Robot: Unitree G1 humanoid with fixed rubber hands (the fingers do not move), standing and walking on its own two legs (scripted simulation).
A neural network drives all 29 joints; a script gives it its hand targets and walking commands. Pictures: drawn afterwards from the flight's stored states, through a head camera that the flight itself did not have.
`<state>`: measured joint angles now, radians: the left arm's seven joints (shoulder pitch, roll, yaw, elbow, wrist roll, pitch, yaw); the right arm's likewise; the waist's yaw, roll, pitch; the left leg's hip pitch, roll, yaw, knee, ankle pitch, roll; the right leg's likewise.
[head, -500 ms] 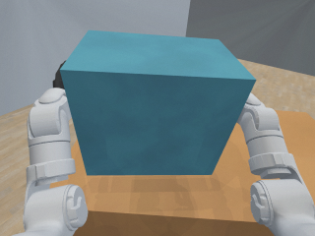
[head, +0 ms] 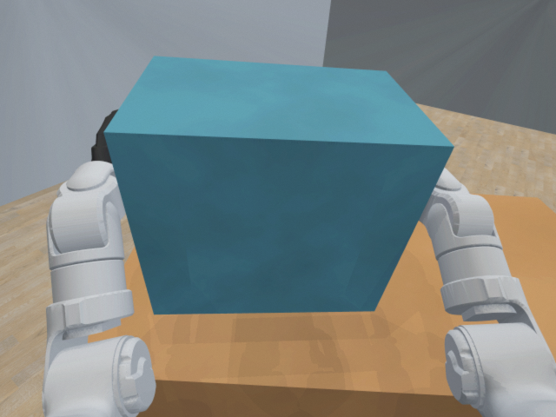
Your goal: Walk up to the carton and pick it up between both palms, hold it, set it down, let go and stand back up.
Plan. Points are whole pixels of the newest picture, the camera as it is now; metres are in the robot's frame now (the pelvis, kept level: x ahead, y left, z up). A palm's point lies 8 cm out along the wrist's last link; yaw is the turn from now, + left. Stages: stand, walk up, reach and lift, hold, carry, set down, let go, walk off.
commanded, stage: hold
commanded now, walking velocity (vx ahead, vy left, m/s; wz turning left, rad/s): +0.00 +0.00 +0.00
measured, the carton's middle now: (271, 191) +0.35 -0.01 +0.23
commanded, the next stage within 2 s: none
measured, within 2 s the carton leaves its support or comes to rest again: neither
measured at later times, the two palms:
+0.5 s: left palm (111, 168) +0.36 +0.19 +0.27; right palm (419, 174) +0.35 -0.21 +0.26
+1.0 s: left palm (111, 168) +0.36 +0.19 +0.27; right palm (417, 171) +0.35 -0.21 +0.26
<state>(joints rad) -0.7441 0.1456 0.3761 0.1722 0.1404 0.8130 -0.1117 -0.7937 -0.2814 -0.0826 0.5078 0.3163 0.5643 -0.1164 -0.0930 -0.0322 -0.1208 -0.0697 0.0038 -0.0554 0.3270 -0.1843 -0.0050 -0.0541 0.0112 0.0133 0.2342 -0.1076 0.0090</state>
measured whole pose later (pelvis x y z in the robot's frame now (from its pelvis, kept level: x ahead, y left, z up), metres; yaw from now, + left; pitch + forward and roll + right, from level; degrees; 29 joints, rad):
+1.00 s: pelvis +0.00 +0.00 +0.00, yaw +0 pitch -4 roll -1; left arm -0.76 0.15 0.37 0.20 0.15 0.81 -0.11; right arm -0.81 -0.29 -0.08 0.53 0.31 0.57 -0.11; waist -0.09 -0.03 -0.13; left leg -0.08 0.00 -0.05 0.32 -0.17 -0.01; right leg -0.07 0.01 0.02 0.24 -0.10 0.01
